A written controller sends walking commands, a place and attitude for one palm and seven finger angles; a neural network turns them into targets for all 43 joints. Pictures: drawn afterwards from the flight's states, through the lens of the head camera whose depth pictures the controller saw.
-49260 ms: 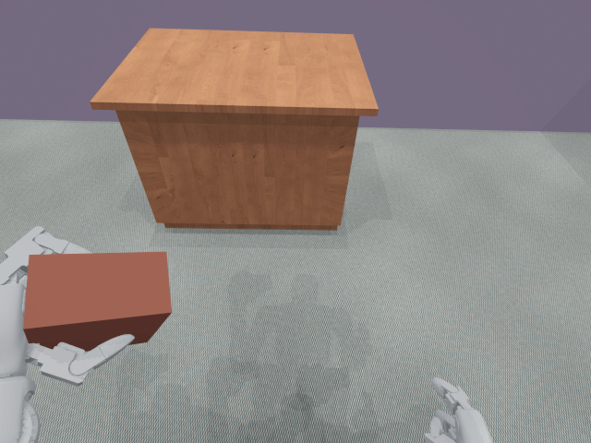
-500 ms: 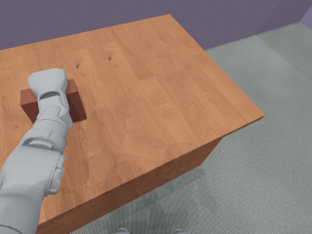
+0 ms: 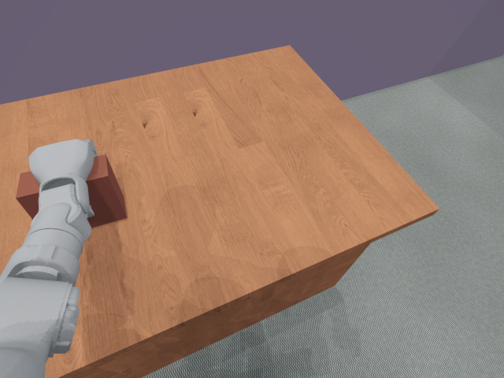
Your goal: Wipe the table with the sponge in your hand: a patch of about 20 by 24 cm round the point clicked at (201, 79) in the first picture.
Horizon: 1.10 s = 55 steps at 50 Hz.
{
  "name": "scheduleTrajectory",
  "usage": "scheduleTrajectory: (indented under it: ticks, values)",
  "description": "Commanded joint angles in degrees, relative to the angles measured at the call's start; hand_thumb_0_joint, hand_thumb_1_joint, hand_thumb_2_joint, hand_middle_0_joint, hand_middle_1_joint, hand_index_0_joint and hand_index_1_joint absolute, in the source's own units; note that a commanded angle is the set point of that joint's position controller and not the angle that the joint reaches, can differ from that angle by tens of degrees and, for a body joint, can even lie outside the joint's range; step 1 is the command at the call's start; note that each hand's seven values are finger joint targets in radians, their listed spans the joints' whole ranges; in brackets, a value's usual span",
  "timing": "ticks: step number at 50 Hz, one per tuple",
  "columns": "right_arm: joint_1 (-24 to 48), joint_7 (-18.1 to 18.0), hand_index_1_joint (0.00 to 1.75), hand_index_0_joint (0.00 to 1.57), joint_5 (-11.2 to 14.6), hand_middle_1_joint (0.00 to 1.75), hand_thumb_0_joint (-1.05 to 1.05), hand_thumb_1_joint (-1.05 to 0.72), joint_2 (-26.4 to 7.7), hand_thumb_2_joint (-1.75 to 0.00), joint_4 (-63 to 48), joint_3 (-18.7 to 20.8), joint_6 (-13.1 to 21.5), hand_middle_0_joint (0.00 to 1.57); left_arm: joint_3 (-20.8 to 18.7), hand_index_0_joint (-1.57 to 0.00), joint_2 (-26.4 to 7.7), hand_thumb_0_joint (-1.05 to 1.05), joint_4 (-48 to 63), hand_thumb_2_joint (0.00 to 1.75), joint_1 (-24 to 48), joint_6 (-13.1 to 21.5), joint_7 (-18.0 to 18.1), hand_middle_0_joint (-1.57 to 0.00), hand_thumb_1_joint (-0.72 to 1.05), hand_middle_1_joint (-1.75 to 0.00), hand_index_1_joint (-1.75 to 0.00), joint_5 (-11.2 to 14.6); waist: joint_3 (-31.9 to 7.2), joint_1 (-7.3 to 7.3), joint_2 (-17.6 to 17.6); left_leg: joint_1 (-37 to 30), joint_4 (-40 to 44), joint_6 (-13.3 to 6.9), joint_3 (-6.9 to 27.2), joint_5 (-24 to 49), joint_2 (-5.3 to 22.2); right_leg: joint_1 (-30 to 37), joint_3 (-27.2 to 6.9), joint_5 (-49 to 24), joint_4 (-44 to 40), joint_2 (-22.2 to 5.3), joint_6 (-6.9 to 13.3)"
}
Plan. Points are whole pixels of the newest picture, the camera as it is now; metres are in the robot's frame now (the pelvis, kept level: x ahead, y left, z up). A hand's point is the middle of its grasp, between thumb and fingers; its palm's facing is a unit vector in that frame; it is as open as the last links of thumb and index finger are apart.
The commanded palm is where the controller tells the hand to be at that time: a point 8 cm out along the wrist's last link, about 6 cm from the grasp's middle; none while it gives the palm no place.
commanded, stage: slide back across to the first lane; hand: left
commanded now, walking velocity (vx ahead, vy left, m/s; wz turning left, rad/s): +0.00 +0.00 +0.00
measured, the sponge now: (81, 203) +0.42 +0.31 -0.02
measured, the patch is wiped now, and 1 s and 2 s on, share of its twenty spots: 1.00 1.00 1.00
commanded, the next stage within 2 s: wipe back along the first lane in 0.04 s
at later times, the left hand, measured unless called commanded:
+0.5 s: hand (69, 199) +0.40 +0.31 +0.02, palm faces -0.10 +0.00 -1.00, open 10.4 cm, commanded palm +0.37 +0.29 +0.05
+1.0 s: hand (72, 224) +0.35 +0.29 +0.02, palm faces -0.06 +0.00 -1.00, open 10.5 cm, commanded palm +0.32 +0.27 +0.05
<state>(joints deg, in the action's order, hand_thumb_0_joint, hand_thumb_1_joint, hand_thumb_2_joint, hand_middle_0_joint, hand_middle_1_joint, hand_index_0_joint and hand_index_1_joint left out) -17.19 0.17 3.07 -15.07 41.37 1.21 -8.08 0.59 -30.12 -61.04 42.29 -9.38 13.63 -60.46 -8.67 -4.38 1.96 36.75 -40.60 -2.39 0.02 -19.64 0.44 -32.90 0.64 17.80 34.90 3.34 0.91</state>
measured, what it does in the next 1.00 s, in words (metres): stands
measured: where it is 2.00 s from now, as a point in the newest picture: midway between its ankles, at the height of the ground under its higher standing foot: outside the picture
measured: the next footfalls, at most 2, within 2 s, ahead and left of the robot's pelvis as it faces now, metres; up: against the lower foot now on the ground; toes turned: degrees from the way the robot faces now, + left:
none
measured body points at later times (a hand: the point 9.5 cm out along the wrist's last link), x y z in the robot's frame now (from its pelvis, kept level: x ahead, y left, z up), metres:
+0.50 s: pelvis +0.00 +0.00 +0.00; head +0.06 +0.01 +0.45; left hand +0.40 +0.31 +0.08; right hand +0.08 -0.27 -0.13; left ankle -0.01 +0.09 -0.72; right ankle -0.02 -0.12 -0.72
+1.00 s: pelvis +0.00 +0.00 +0.00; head +0.02 +0.00 +0.45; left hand +0.35 +0.29 +0.07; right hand +0.14 -0.24 -0.11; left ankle -0.01 +0.09 -0.72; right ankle -0.02 -0.12 -0.72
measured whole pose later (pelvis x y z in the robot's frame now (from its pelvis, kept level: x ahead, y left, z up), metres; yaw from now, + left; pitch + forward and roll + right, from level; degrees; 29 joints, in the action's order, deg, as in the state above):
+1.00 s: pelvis +0.00 +0.00 +0.00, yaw +1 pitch +10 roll -2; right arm -10.4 -0.4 4.4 -14.3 38.3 0.3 -10.8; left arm 7.3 -22.9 -43.0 25.6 -15.6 16.5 -58.4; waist -8.2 0.5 2.4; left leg 29.9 -38.4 -2.6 0.5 -18.8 -0.9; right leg -26.3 1.1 18.1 34.1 2.0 0.8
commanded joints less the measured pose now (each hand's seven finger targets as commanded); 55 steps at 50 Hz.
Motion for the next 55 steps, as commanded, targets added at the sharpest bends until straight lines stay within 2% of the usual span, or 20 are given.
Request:
scheduleTrajectory:
  ticks: [1,4,6,7,10,12,13,15,17,21,23,26,28,30,36,37,41,45,51,55]
  values:
    - [-2.9,-0.6,0.30,0.20,0.0,0.30,0.00,-0.90,-9.6,-0.90,-4.3,3.3,0.8,0.20,-2.2,-1.20,-15.2,0.00,6.7,1.30,17.1,-0.4,1.3,-1.20,0.10,-1.60,-1.60,-3.0,-16.3,0.42,2.3,-15.6,3.1,-0.6,2.0,23.0,-0.3,5.6,0.3,-19.3,-2.6,0.4,2.8]
    - [-2.7,-0.5,0.30,0.20,-0.2,0.30,0.00,-0.90,-9.6,-0.90,-4.3,3.5,0.5,0.20,-2.9,-1.20,-15.8,0.00,6.7,1.30,15.4,-0.3,1.5,-1.20,0.10,-1.60,-1.60,-3.2,-17.5,1.02,3.3,-16.2,2.5,-0.4,2.0,25.4,-0.5,6.2,0.3,-21.0,-2.1,0.4,2.9]
    - [-2.1,-0.5,0.30,0.20,-0.1,0.30,0.00,-0.90,-9.6,-0.90,-4.4,3.4,0.2,0.20,-1.8,-1.20,-15.3,0.00,7.0,1.30,17.1,-0.4,1.5,-1.20,0.10,-1.60,-1.60,-3.6,-16.5,0.12,3.2,-16.1,2.5,-0.5,1.9,24.2,-0.5,5.2,0.2,-20.3,-2.2,0.3,2.8]
    - [-1.7,-0.6,0.30,0.20,-0.1,0.30,0.00,-0.90,-9.6,-0.90,-4.3,3.5,0.3,0.20,-3.6,-1.20,-16.2,0.00,7.8,1.30,16.9,0.1,1.5,-1.20,0.10,-1.60,-1.60,-3.0,-17.4,0.78,3.2,-16.2,2.4,-0.5,2.0,25.7,-0.4,6.1,0.1,-21.7,-2.1,0.2,2.9]
    - [-1.7,-0.6,0.30,0.20,0.0,0.30,0.00,-0.90,-9.5,-0.90,-4.8,3.3,0.1,0.20,-0.7,-1.20,-13.2,0.00,6.2,1.30,14.5,-0.2,1.0,-1.20,0.10,-1.60,-1.60,-2.8,-16.7,0.27,1.4,-15.0,2.6,-0.7,1.4,22.5,-0.8,6.4,0.0,-20.7,-2.6,0.1,2.5]
    - [-1.1,-0.7,0.30,0.20,0.0,0.30,0.00,-0.90,-9.5,-0.90,-5.2,3.3,0.1,0.20,-3.3,-1.20,-14.4,0.00,6.7,1.30,11.2,0.4,0.8,-1.20,0.10,-1.60,-1.60,-1.9,-18.4,1.73,1.2,-14.7,2.5,-0.7,1.4,24.6,-0.8,8.9,-0.5,-23.6,-2.2,-0.1,2.8]
    - [-1.4,-0.7,0.30,0.20,0.0,0.30,0.00,-0.90,-9.4,-0.90,-5.4,3.3,-0.1,0.20,-1.5,-1.20,-12.7,0.00,7.2,1.30,10.3,0.4,0.6,-1.20,0.10,-1.60,-1.60,-2.1,-19.4,1.55,1.5,-15.6,2.2,-0.6,1.5,25.5,-0.9,8.9,-0.2,-24.2,-1.6,0.0,2.7]
    - [-0.9,-0.4,0.30,0.20,0.1,0.30,0.00,-0.90,-9.2,-0.90,-5.5,3.4,-0.2,0.20,0.0,-1.20,-10.5,0.00,8.0,1.30,9.4,0.2,0.6,-1.20,0.10,-1.60,-1.60,-2.2,-17.3,1.22,1.8,-15.9,2.3,-0.6,1.5,25.1,-0.7,7.2,0.0,-23.1,-2.1,0.1,2.7]
    - [0.1,-0.4,0.30,0.20,0.2,0.30,0.00,-0.90,-8.9,-0.90,-5.9,3.4,-0.3,0.20,-0.9,-1.20,-9.7,0.00,8.7,1.30,6.6,0.2,0.7,-1.20,0.10,-1.60,-1.60,-1.1,-17.2,1.99,0.9,-15.7,2.6,-0.6,1.7,25.6,-0.6,8.2,0.0,-23.3,-2.2,0.1,2.8]
    - [0.8,-0.5,0.30,0.20,0.6,0.30,0.00,-0.90,-9.2,-0.90,-6.2,3.0,-0.7,0.20,0.6,-1.20,-8.6,0.00,7.9,1.30,4.1,-1.0,0.8,-1.20,0.10,-1.60,-1.60,-0.8,-13.8,1.70,-1.1,-13.4,3.6,-0.7,1.4,20.4,-1.0,8.1,0.1,-20.1,-3.0,0.0,2.6]
    - [1.2,-0.6,0.30,0.20,0.5,0.30,0.00,-0.90,-9.1,-0.90,-6.1,3.1,-0.7,0.20,1.2,-1.20,-7.4,0.00,9.7,1.30,3.9,-0.9,0.7,-1.20,0.10,-1.60,-1.60,-0.7,-14.6,2.08,0.4,-14.9,3.7,-0.7,1.6,21.9,-0.9,8.2,0.1,-20.4,-2.8,0.0,2.8]
    - [2.0,-0.5,0.30,0.20,0.6,0.30,0.00,-0.90,-8.9,-0.90,-6.6,3.0,-0.8,0.20,1.2,-1.20,-6.5,0.00,10.3,1.30,0.4,-1.4,0.8,-1.20,0.10,-1.60,-1.60,-0.1,-13.7,2.46,-1.5,-14.1,4.0,-0.7,1.3,20.7,-0.9,9.0,0.2,-20.2,-3.2,0.0,2.8]
    - [2.7,-0.5,0.30,0.20,0.7,0.30,0.00,-0.90,-8.8,-0.90,-7.1,2.9,-0.7,0.20,1.1,-1.20,-5.6,0.00,11.5,1.30,-2.7,-1.5,0.8,-1.20,0.10,-1.60,-1.60,0.5,-14.1,3.31,-0.8,-14.8,4.2,-0.6,1.8,22.1,-0.9,9.3,0.4,-20.4,-2.8,0.1,3.0]
    - [3.3,-0.5,0.30,0.20,0.9,0.30,0.00,-0.90,-8.8,-0.90,-7.3,3.0,-0.8,0.20,1.7,-1.20,-4.7,0.00,11.6,1.30,-4.1,-2.2,0.9,-1.20,0.10,-1.60,-1.60,0.6,-12.4,3.03,-2.4,-14.2,4.4,-0.5,1.7,20.5,-0.9,9.0,0.4,-19.4,-3.3,0.0,2.8]
    - [5.6,-0.8,0.30,0.20,1.2,0.30,0.00,-0.90,-8.4,-0.90,-8.3,2.6,-1.0,0.20,3.7,-1.20,-2.2,0.00,14.9,1.30,-5.2,-4.2,0.9,-1.20,0.10,-1.60,-1.60,1.3,-9.9,3.10,-2.4,-15.0,6.0,-0.4,2.2,17.4,-0.8,8.0,0.9,-14.7,-4.2,0.1,3.0]
    - [6.3,-0.8,0.30,0.20,1.2,0.30,0.00,-0.90,-8.3,-0.90,-8.3,2.6,-0.9,0.20,2.7,-1.20,-2.4,0.00,15.8,1.30,-4.8,-4.2,0.9,-1.20,0.10,-1.60,-1.60,1.6,-10.2,3.66,-1.9,-15.6,6.3,-0.2,2.5,18.3,-0.6,8.1,0.9,-14.6,-4.1,0.0,3.3]
    - [7.5,-0.8,0.30,0.20,1.3,0.30,0.00,-0.90,-7.8,-0.90,-9.3,2.4,-1.0,0.20,6.3,-1.20,1.8,0.00,18.1,1.30,-8.0,-5.3,0.8,-1.20,0.10,-1.60,-1.60,1.8,-10.2,3.76,-1.4,-17.1,6.6,0.0,2.6,17.8,-0.7,7.9,1.2,-13.4,-4.3,0.2,3.3]
    - [8.3,-1.1,0.30,0.20,1.3,0.30,0.00,-0.90,-7.7,-0.90,-9.3,2.2,-1.0,0.20,5.6,-1.20,1.1,0.00,18.9,1.30,-7.8,-6.1,0.8,-1.20,0.10,-1.60,-1.60,1.6,-8.9,3.87,-2.6,-17.0,7.0,0.1,2.9,16.4,-0.8,7.9,1.3,-12.4,-4.6,0.2,3.4]
    - [10.1,-1.1,0.30,0.20,1.4,0.30,0.00,-0.90,-7.3,-0.90,-10.3,1.8,-0.9,0.20,7.8,-1.20,4.2,0.00,21.7,1.30,-10.7,-7.1,0.3,-1.20,0.10,-1.60,-1.60,2.3,-8.3,4.24,-2.7,-17.7,7.2,0.2,2.8,17.1,-1.0,9.0,1.2,-13.6,-4.6,0.2,3.5]
    - [10.6,-1.4,0.30,0.20,1.4,0.30,0.00,-0.90,-7.4,-0.90,-10.5,1.7,-0.7,0.20,5.8,-1.20,2.1,0.00,23.1,1.30,-12.2,-7.6,0.3,-1.20,0.10,-1.60,-1.60,2.6,-8.7,4.83,-3.1,-17.5,7.3,0.0,2.5,16.5,-1.5,10.9,0.7,-14.7,-5.0,0.0,3.5]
